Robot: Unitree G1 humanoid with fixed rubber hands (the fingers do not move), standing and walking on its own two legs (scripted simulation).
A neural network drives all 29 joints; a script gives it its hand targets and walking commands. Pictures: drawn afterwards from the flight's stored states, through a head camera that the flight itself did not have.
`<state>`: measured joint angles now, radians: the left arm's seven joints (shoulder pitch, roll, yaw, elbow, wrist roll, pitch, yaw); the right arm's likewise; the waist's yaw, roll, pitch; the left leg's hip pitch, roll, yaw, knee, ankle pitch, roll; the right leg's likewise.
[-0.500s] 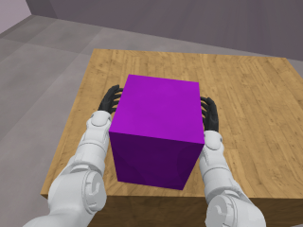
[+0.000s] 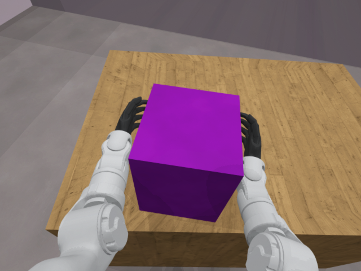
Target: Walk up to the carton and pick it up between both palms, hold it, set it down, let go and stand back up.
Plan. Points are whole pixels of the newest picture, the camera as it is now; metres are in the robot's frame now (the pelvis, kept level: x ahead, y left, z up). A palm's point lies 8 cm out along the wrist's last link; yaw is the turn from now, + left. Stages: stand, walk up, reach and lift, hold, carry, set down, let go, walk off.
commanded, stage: set down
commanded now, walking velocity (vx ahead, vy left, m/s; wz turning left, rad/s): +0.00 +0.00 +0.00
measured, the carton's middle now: (186, 156) +0.38 -0.04 +0.01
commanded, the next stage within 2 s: none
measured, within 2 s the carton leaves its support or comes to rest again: rests again in 0.84 s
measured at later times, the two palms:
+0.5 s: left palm (125, 129) +0.44 +0.10 +0.07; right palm (250, 150) +0.36 -0.19 +0.06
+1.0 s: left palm (125, 128) +0.46 +0.10 +0.04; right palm (248, 149) +0.37 -0.19 +0.03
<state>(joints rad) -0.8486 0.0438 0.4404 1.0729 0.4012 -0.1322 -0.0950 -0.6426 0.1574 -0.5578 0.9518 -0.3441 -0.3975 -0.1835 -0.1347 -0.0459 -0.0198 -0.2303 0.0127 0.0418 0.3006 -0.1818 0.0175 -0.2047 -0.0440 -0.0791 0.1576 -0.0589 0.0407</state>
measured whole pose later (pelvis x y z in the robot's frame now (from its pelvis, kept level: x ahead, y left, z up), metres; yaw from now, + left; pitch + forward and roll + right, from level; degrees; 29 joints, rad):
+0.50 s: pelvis +0.00 -0.01 +0.00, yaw +0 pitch +6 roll -1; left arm -0.87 0.05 0.50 1.09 0.43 -0.16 -0.12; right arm -0.67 0.18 -0.63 0.96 -0.38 -0.42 -0.17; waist -0.12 -0.04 0.00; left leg -0.24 0.02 0.05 0.32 -0.19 0.01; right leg -0.22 -0.04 -0.08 0.19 -0.07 0.03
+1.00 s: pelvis +0.00 +0.00 -0.01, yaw -1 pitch +18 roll -3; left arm -0.94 0.20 0.13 1.36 0.00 -0.25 0.02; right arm -0.74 0.02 -0.13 1.14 0.08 -0.36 -0.26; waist -0.17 0.03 -0.19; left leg -0.55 0.04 0.02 0.49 -0.24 0.00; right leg -0.53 -0.02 -0.04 0.33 -0.09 0.05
